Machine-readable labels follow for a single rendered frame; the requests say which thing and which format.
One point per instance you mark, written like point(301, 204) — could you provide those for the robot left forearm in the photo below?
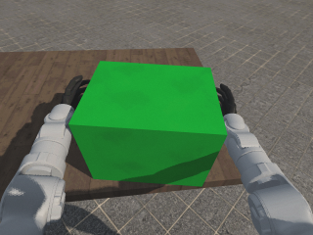
point(48, 153)

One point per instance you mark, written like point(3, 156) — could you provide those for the robot left upper arm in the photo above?
point(33, 202)

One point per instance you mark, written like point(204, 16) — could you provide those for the robot right upper arm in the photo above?
point(279, 210)

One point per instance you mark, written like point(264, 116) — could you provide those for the table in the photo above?
point(32, 83)

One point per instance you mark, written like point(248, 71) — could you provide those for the robot right forearm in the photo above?
point(256, 169)

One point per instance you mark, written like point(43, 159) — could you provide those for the robot right hand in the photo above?
point(227, 100)

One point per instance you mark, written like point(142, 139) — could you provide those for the carton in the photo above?
point(149, 123)

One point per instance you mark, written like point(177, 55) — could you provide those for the robot left hand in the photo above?
point(71, 96)

